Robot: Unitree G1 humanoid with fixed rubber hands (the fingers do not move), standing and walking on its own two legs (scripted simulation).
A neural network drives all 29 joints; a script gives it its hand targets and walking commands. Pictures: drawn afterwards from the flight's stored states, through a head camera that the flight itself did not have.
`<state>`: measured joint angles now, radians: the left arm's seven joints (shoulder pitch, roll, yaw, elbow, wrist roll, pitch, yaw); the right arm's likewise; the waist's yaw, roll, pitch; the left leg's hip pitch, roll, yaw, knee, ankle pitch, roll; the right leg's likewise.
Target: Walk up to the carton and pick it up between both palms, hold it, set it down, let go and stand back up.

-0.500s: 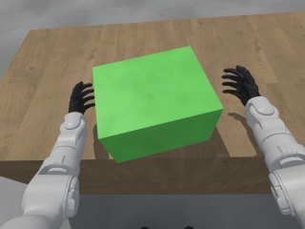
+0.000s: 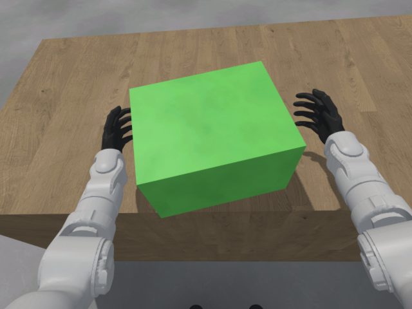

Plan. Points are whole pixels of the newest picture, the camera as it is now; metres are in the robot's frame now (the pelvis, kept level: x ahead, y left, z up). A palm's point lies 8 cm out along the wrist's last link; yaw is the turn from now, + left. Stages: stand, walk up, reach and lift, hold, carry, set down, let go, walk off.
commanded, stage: reach and lift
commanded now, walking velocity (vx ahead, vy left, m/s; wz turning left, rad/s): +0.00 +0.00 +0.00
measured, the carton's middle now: (210, 140) +0.45 +0.05 +0.02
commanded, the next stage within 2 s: none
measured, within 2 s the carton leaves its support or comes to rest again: leaves its support in 1.66 s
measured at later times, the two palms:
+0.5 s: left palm (121, 149) +0.40 +0.23 +0.04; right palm (315, 130) +0.45 -0.15 +0.05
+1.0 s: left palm (123, 151) +0.40 +0.23 +0.04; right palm (315, 129) +0.45 -0.15 +0.06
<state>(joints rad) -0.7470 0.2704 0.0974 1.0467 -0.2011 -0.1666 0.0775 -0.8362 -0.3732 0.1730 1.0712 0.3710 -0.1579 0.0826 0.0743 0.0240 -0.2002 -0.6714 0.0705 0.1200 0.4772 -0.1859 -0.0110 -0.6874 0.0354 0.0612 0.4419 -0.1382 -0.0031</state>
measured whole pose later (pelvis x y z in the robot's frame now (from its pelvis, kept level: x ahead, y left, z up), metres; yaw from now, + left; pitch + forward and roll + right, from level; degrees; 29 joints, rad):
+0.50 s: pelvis +0.00 +0.00 +0.00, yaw +0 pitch +22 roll +0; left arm -0.75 0.22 0.10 1.10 -0.20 -0.24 0.11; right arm -0.84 -0.30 0.17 1.07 0.37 -0.16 0.04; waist 0.07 0.02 -0.22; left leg -0.67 0.07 0.12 0.48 -0.19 -0.01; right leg -0.69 0.04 0.06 0.44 -0.14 0.00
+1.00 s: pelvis +0.00 +0.00 +0.00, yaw +0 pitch +22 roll +0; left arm -0.77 0.19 0.13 1.20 -0.20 -0.33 0.13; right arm -0.84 -0.26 0.07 1.08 0.21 -0.16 0.05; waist 0.07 0.03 -0.23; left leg -0.67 0.07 0.12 0.48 -0.19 -0.01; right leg -0.69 0.04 0.06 0.44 -0.14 0.00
